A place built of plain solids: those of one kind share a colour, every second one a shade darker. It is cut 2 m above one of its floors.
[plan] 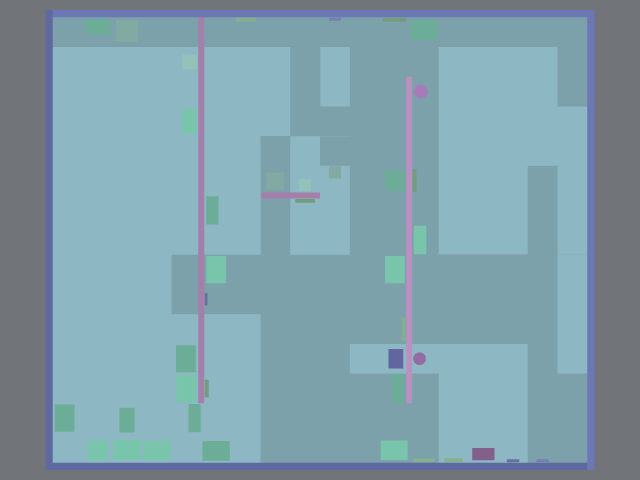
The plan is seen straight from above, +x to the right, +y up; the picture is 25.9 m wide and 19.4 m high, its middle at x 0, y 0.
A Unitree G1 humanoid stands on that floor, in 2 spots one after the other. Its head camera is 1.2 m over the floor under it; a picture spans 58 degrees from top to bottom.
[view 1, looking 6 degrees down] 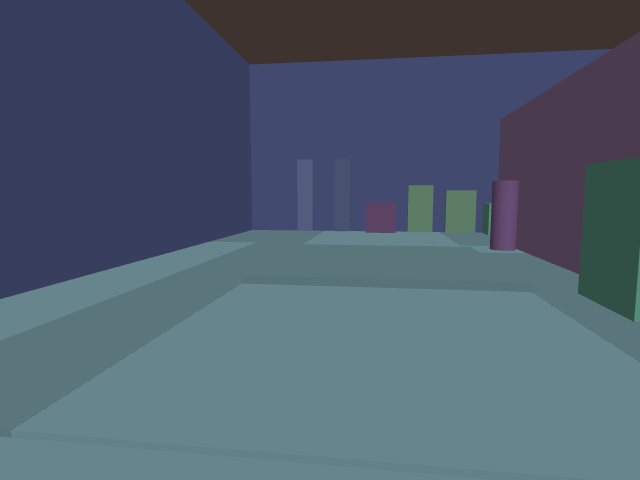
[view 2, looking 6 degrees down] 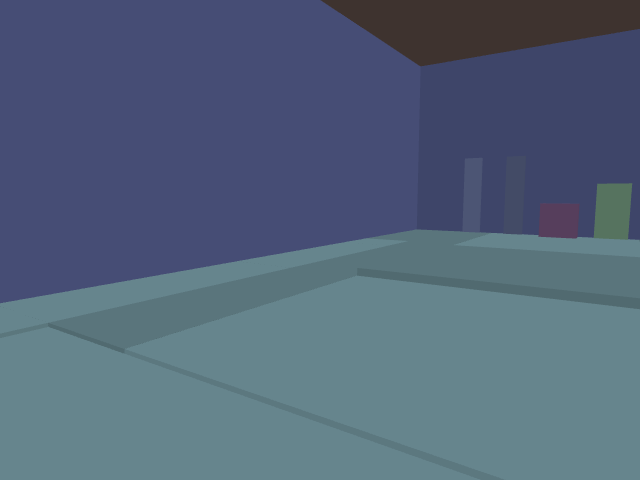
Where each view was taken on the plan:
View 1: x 6.60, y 4.80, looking -82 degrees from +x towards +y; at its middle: floor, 11.11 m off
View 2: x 5.40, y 4.80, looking -56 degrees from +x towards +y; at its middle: wall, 9.71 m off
